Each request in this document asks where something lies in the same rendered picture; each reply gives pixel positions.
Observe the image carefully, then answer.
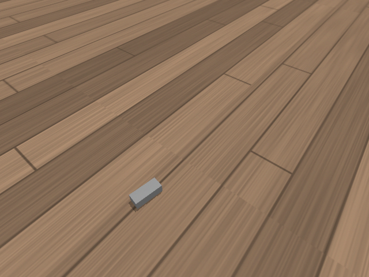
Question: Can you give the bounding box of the carton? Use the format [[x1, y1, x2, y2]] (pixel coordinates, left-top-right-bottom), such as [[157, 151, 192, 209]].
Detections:
[[129, 178, 163, 209]]

